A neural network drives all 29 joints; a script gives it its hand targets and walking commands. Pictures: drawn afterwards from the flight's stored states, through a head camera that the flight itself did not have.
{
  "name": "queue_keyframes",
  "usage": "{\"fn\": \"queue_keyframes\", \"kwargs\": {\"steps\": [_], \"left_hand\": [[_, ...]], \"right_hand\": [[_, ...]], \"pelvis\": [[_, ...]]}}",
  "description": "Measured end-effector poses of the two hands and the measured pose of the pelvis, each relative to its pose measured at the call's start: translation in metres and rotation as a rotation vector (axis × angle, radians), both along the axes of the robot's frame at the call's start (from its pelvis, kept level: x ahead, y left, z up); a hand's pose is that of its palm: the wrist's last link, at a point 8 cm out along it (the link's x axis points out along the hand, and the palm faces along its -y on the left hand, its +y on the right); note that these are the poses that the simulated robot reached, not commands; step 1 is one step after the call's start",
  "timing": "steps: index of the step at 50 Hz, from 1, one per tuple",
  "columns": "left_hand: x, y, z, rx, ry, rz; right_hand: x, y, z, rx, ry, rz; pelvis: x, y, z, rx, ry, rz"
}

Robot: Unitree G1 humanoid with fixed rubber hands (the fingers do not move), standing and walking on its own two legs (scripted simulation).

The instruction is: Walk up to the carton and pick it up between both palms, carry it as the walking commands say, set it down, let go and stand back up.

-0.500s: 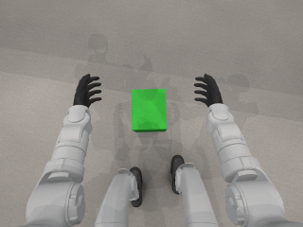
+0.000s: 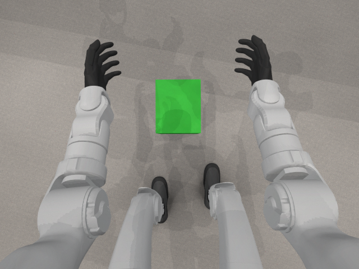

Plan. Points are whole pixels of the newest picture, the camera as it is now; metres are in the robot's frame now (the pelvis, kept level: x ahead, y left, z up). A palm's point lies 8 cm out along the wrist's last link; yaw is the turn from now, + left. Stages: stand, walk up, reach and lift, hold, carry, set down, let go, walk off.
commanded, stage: reach and lift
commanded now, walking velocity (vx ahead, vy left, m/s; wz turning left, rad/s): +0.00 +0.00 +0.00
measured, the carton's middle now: (178, 109) +0.48 +0.01 -0.58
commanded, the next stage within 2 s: none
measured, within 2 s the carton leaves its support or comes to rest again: neither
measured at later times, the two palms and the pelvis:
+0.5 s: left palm (123, 99) +0.47 +0.16 -0.28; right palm (247, 88) +0.49 -0.18 -0.27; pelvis -0.04 -0.01 -0.14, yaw +3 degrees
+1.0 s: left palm (136, 107) +0.47 +0.16 -0.41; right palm (230, 99) +0.49 -0.16 -0.41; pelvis -0.07 -0.01 -0.23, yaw +3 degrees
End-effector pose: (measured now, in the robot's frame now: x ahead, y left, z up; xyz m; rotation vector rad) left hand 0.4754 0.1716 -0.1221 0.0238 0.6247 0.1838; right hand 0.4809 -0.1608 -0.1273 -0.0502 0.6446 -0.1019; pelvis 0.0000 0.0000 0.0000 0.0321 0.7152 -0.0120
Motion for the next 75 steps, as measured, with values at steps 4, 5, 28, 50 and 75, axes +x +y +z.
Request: {"fn": "queue_keyframes", "kwargs": {"steps": [4,5,28,50,75], "left_hand": [[-0.005,-0.001,-0.016,-0.007,0.021,0.003],[-0.006,-0.002,-0.022,-0.003,0.025,-0.001],[-0.006,-0.012,-0.170,0.065,0.059,-0.044],[-0.009,-0.016,-0.292,0.034,0.089,-0.093],[-0.002,-0.013,-0.371,0.032,0.122,-0.121]], "right_hand": [[0.005,0.000,-0.006,0.000,-0.022,0.001],[0.006,0.001,-0.011,-0.004,-0.022,0.005],[0.014,-0.015,-0.161,0.021,-0.005,-0.056],[0.007,-0.003,-0.286,0.020,0.071,-0.039],[0.014,-0.002,-0.364,0.015,0.102,-0.018]], "pelvis": [[-0.006,-0.001,-0.011,0.000,0.031,0.006],[-0.008,-0.001,-0.014,0.000,0.038,0.007],[-0.044,-0.015,-0.149,0.010,0.064,0.044],[-0.067,-0.011,-0.231,-0.010,-0.040,0.056],[-0.071,-0.011,-0.295,-0.015,-0.124,0.060]]}}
